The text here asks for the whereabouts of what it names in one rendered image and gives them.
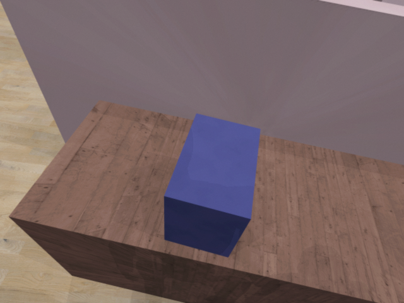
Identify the carton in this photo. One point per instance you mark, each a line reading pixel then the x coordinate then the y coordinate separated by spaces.
pixel 208 202

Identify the pedestal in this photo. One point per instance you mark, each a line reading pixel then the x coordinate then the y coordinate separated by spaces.
pixel 326 226

